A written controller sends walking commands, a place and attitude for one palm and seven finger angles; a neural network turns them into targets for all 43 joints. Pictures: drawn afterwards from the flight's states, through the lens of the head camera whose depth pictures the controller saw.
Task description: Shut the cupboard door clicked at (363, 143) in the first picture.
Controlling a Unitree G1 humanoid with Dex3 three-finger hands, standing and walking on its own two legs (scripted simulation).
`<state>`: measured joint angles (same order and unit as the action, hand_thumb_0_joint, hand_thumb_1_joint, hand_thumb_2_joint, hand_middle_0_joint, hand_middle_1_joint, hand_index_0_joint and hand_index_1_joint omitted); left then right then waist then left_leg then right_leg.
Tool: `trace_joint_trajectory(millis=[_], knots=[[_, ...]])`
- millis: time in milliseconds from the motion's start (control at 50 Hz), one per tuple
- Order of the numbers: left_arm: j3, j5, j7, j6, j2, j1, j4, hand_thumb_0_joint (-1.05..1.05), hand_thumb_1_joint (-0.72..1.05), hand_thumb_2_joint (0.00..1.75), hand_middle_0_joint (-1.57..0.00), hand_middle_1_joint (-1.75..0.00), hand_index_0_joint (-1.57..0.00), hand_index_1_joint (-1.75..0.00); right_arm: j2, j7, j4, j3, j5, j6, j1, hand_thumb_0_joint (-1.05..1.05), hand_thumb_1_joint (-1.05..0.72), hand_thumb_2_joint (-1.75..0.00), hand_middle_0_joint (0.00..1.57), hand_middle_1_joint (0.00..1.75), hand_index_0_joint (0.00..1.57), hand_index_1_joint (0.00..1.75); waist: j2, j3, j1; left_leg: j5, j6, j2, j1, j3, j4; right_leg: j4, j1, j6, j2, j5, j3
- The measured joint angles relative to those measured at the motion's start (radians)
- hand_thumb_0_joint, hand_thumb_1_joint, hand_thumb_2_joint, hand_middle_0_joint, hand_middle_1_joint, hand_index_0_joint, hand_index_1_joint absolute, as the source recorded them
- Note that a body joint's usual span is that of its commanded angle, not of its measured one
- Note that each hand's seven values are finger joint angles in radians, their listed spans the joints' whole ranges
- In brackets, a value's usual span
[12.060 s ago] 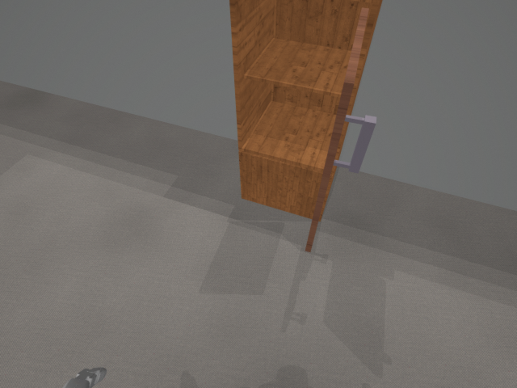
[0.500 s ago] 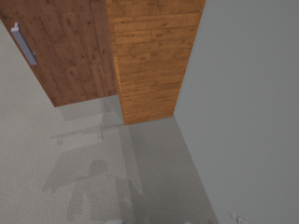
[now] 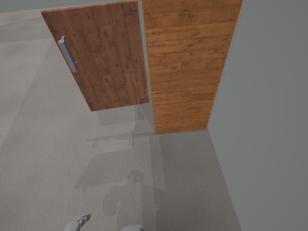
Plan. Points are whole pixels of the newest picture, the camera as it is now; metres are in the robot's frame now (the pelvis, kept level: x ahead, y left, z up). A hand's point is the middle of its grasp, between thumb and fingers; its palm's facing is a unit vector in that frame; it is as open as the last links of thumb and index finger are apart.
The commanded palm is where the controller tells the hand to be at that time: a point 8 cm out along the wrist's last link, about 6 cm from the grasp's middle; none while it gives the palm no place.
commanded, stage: turn to face it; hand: left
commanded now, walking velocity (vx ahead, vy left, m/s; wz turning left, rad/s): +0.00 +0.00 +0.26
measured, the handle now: (69, 54) +0.79 +0.41 +0.02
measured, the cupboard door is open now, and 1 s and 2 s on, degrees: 94 94 94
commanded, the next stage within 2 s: take the last steps up to it in 0.02 s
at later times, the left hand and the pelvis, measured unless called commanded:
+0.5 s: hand out of the picture -0.08 +0.24 -0.17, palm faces +0.20 -0.96 -0.19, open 7.4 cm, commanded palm none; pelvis -0.01 +0.05 +0.01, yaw +7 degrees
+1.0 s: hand (99, 192) +0.26 +0.21 -0.16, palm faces +0.10 -0.98 -0.19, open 7.4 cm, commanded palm none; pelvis +0.15 +0.02 -0.01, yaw +6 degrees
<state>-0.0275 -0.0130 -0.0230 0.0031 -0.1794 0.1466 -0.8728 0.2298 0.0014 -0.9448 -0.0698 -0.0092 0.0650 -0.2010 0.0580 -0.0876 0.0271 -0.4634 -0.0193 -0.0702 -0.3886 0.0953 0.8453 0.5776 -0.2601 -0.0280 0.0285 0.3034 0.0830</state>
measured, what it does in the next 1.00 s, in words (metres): walks ahead: left foot, then right foot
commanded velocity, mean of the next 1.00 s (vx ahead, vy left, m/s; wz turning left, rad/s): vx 0.27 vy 0.01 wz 0.05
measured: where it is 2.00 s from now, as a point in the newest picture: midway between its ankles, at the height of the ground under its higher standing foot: (156, 212)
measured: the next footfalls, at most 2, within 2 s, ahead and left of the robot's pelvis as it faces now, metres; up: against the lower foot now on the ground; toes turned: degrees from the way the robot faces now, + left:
left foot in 0.38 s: -0.01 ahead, +0.15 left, +0.00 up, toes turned +12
right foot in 0.90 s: +0.27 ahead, -0.06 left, +0.00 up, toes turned -3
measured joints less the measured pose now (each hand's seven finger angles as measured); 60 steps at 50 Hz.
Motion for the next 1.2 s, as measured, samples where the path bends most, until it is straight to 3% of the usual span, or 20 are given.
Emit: trace_joint_trajectory(millis=[60, 140, 240, 320, 380, 420, 460, 520, 600, 740, 880, 920, 960, 980, 1020, 1100, 1200], knots=[[0.003, 0.000, -0.002, 0.004, 0.017, 0.024, -0.012, 0.00, 0.90, 0.89, -0.20, -0.30, -0.20, -0.30, 0.009, 0.005, -0.021, -0.009, -0.004, 0.012, -0.006, 0.01, -0.91, -0.89, 0.20, 0.30, 0.20, 0.30, 0.003, 0.001, 0.000, 0.021, -0.018, 0.015, -0.066, -0.031, 0.244, -0.032, 0.023, -0.007, 0.015, -0.017, 0.020], [0.001, -0.004, -0.005, 0.004, 0.023, 0.054, -0.038, 0.00, 0.90, 0.89, -0.20, -0.30, -0.20, -0.30, 0.009, 0.008, -0.046, -0.008, -0.006, 0.015, -0.018, 0.01, -0.91, -0.89, 0.20, 0.30, 0.20, 0.30, -0.013, 0.008, -0.006, 0.050, -0.041, 0.057, -0.060, -0.058, 0.287, -0.062, 0.039, -0.004, 0.037, -0.036, 0.044], [-0.006, -0.012, 0.003, -0.008, 0.015, 0.100, -0.078, 0.00, 0.90, 0.89, -0.20, -0.30, -0.20, -0.30, 0.002, 0.012, -0.072, 0.002, -0.008, 0.012, -0.017, 0.01, -0.91, -0.89, 0.20, 0.30, 0.20, 0.30, -0.041, 0.018, -0.037, 0.020, -0.043, 0.097, 0.028, -0.096, 0.096, -0.086, 0.047, 0.006, 0.060, -0.052, 0.069], [-0.015, -0.017, 0.009, -0.013, -0.005, 0.154, -0.124, 0.00, 0.90, 0.89, -0.20, -0.30, -0.20, -0.30, -0.009, 0.018, -0.076, 0.012, -0.007, -0.007, -0.003, 0.01, -0.91, -0.90, 0.20, 0.30, 0.20, 0.30, -0.067, 0.033, -0.069, 0.001, -0.021, 0.105, 0.104, -0.139, -0.088, -0.098, 0.049, 0.024, 0.076, -0.062, 0.085], [-0.024, -0.011, 0.012, -0.002, -0.023, 0.204, -0.167, 0.00, 0.90, 0.89, -0.20, -0.30, -0.20, -0.30, -0.017, 0.016, -0.063, 0.023, -0.005, -0.041, -0.003, 0.01, -0.91, -0.90, 0.20, 0.30, 0.20, 0.30, -0.077, 0.056, -0.079, 0.066, -0.003, 0.104, 0.201, -0.174, -0.304, -0.062, 0.034, 0.046, 0.082, -0.042, 0.094], [-0.030, -0.005, 0.014, 0.019, -0.036, 0.224, -0.198, 0.00, 0.90, 0.89, -0.20, -0.30, -0.20, -0.30, -0.032, 0.006, -0.058, 0.027, -0.009, -0.065, -0.005, 0.01, -0.91, -0.90, 0.20, 0.30, 0.20, 0.30, -0.092, 0.059, -0.078, 0.141, 0.028, 0.094, 0.211, -0.179, -0.322, 0.048, -0.002, 0.054, 0.083, 0.076, 0.068], [-0.031, -0.009, 0.017, 0.040, -0.040, 0.235, -0.224, 0.00, 0.91, 0.89, -0.20, -0.30, -0.20, -0.30, -0.048, -0.002, -0.056, 0.035, -0.012, -0.081, -0.024, 0.00, -0.91, -0.89, 0.20, 0.30, 0.20, 0.30, -0.094, 0.065, -0.071, 0.137, 0.047, 0.092, 0.234, -0.185, -0.331, 0.214, -0.063, 0.049, 0.064, 0.139, 0.032], [-0.030, -0.012, 0.029, 0.037, -0.039, 0.227, -0.237, 0.01, 0.91, 0.89, -0.20, -0.30, -0.20, -0.30, -0.069, -0.015, -0.073, 0.046, -0.009, -0.094, -0.070, 0.00, -0.91, -0.89, 0.20, 0.30, 0.20, 0.30, -0.086, 0.068, -0.059, 0.160, 0.056, 0.085, 0.293, -0.180, -0.416, 0.396, -0.156, 0.049, 0.055, 0.072, 0.010], [-0.028, -0.010, 0.035, 0.020, -0.027, 0.194, -0.225, 0.01, 0.91, 0.89, -0.20, -0.30, -0.20, -0.30, -0.089, -0.023, -0.119, 0.055, 0.000, -0.107, -0.133, 0.00, -0.92, -0.89, 0.20, 0.30, 0.20, 0.30, -0.084, 0.062, -0.054, 0.193, 0.066, 0.066, 0.367, -0.185, -0.520, 0.471, -0.249, 0.065, 0.066, -0.031, -0.009], [-0.029, -0.004, 0.038, 0.019, -0.001, 0.096, -0.194, 0.01, 0.91, 0.89, -0.20, -0.30, -0.20, -0.30, -0.123, -0.031, -0.186, 0.055, -0.001, -0.119, -0.233, 0.00, -0.91, -0.89, 0.20, 0.30, 0.20, 0.30, -0.082, 0.044, -0.022, 0.169, 0.059, 0.049, 0.452, -0.202, -0.589, 0.364, -0.312, 0.073, 0.085, -0.103, -0.008], [-0.025, -0.001, 0.044, -0.008, 0.017, -0.024, -0.145, 0.01, 0.91, 0.89, -0.20, -0.30, -0.20, -0.30, -0.121, -0.032, -0.229, 0.046, -0.012, -0.118, -0.293, 0.00, -0.91, -0.89, 0.20, 0.30, 0.20, 0.30, -0.051, 0.008, 0.031, 0.047, 0.012, 0.088, 0.495, -0.214, -0.512, 0.080, -0.212, 0.016, 0.042, -0.078, 0.033], [-0.025, -0.006, 0.044, -0.044, 0.014, -0.041, -0.126, 0.00, 0.91, 0.89, -0.20, -0.30, -0.20, -0.30, -0.123, -0.026, -0.244, 0.043, -0.004, -0.112, -0.307, 0.01, -0.91, -0.89, 0.20, 0.30, 0.20, 0.30, -0.050, 0.004, 0.024, -0.028, 0.009, 0.111, 0.438, -0.211, -0.329, 0.014, -0.158, -0.011, 0.027, -0.171, 0.047], [-0.024, -0.001, 0.036, -0.073, 0.020, -0.052, -0.118, 0.00, 0.91, 0.89, -0.20, -0.30, -0.20, -0.30, -0.115, -0.021, -0.245, 0.039, 0.006, -0.096, -0.282, 0.01, -0.91, -0.89, 0.20, 0.30, 0.20, 0.30, -0.041, -0.012, 0.020, -0.061, 0.028, 0.118, 0.290, -0.156, 0.035, 0.073, -0.152, -0.035, 0.018, -0.125, 0.064], [-0.023, 0.002, 0.033, -0.075, 0.024, -0.049, -0.117, 0.00, 0.91, 0.89, -0.20, -0.30, -0.20, -0.30, -0.109, -0.019, -0.239, 0.035, 0.007, -0.089, -0.265, 0.01, -0.91, -0.89, 0.20, 0.30, 0.20, 0.30, -0.037, -0.013, 0.018, -0.044, 0.037, 0.116, 0.216, -0.136, 0.185, 0.073, -0.134, -0.040, 0.013, -0.092, 0.070], [-0.020, 0.003, 0.024, -0.072, 0.034, -0.029, -0.125, 0.00, 0.91, 0.89, -0.20, -0.30, -0.20, -0.30, -0.091, -0.016, -0.217, 0.025, 0.001, -0.081, -0.224, 0.01, -0.91, -0.89, 0.20, 0.30, 0.20, 0.30, -0.030, -0.004, 0.012, 0.032, 0.043, 0.128, 0.086, -0.127, 0.349, 0.028, -0.087, -0.041, 0.002, -0.070, 0.078], [-0.038, 0.004, -0.004, -0.074, 0.031, 0.030, -0.147, -0.02, 0.94, 0.89, -0.20, -0.30, -0.20, -0.30, -0.064, -0.011, -0.153, 0.013, -0.013, -0.080, -0.131, 0.01, -0.91, -0.89, 0.20, 0.30, 0.20, 0.30, -0.026, 0.029, 0.002, 0.138, 0.021, 0.168, -0.082, -0.135, 0.308, -0.091, 0.001, -0.037, -0.017, -0.097, 0.085], [-0.026, -0.005, 0.006, -0.068, 0.013, 0.105, -0.188, -0.02, 0.94, 0.89, -0.20, -0.30, -0.20, -0.30, -0.052, 0.003, -0.092, 0.010, -0.014, -0.081, -0.030, 0.00, -0.91, -0.90, 0.19, 0.30, 0.20, 0.30, -0.030, 0.058, -0.018, 0.212, -0.005, 0.191, -0.135, -0.157, 0.083, -0.176, 0.083, -0.031, -0.030, -0.095, 0.085]])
